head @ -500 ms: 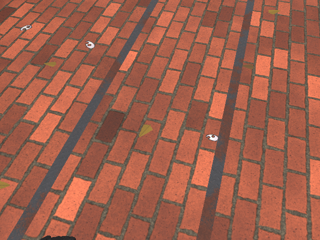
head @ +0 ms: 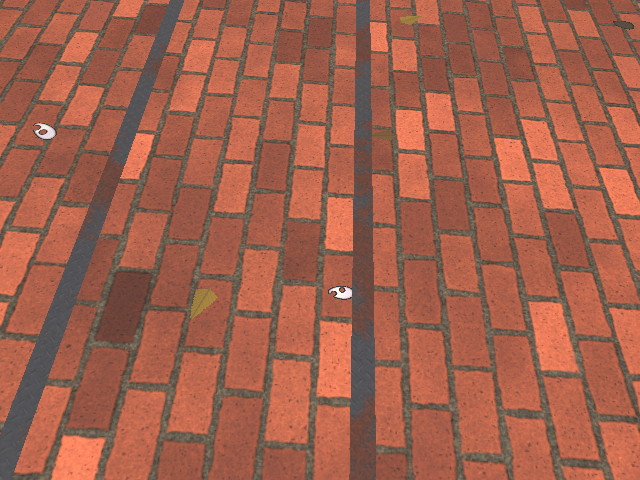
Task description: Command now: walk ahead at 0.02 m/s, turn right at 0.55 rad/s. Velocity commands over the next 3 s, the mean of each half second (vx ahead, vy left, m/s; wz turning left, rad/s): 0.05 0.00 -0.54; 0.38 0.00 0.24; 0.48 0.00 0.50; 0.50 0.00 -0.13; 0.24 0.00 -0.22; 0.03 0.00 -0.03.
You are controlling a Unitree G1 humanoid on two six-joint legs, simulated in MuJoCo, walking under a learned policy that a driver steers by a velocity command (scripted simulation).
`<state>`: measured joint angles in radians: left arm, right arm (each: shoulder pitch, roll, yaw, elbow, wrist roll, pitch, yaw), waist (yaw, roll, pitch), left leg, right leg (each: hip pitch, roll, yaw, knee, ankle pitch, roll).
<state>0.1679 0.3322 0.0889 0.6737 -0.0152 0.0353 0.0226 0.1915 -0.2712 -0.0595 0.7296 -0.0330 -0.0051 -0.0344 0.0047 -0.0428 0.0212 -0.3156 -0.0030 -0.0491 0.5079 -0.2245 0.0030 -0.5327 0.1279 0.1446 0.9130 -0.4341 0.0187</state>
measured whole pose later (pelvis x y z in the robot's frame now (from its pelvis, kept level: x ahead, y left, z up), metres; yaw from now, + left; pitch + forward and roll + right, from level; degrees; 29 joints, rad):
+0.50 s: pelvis +0.01 -0.04 +0.01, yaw -17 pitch +2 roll +1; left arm 0.24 0.28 0.06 0.63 -0.01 0.01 0.00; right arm 0.19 -0.33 -0.10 0.74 0.00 0.00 -0.01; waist 0.00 0.04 0.01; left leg -0.53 0.05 0.01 1.05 -0.36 -0.04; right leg -0.25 0.03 0.04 0.46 -0.25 -0.06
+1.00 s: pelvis +0.21 -0.01 -0.01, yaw -5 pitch +3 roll -1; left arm 0.31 0.31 0.06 0.77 -0.01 -0.08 -0.01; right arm 0.20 -0.31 -0.06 0.67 0.02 -0.06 0.03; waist 0.02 -0.02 0.03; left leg -0.42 -0.04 0.02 0.60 -0.23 0.07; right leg -0.31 -0.03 0.02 1.10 -0.44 0.01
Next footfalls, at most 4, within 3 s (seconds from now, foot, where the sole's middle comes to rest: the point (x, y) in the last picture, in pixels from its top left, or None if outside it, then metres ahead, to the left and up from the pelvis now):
0.34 right None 0.01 -0.14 -0.77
0.90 left None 0.31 0.06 -0.77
1.40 right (369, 405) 0.64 -0.12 -0.77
1.88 left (240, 320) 0.84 0.18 -0.77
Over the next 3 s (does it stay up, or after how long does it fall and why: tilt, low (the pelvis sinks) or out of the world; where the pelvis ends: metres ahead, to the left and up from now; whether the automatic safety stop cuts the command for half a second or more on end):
stays up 0.99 0.07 0.00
